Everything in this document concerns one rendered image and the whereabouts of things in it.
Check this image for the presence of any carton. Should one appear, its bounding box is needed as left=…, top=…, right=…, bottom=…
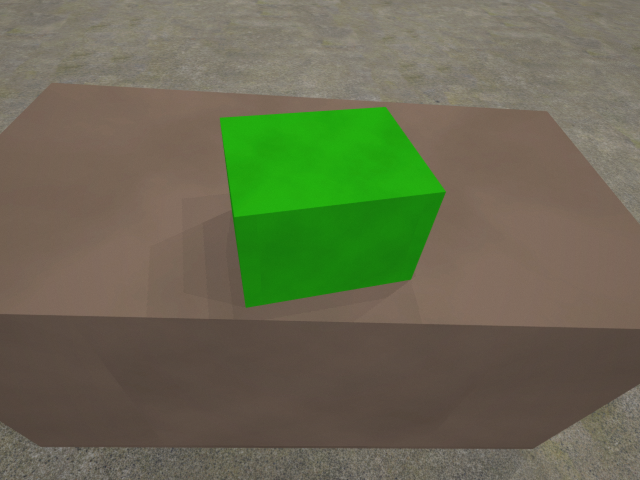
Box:
left=220, top=107, right=446, bottom=308

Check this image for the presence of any pedestal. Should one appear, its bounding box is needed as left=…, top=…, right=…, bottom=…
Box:
left=0, top=83, right=640, bottom=449

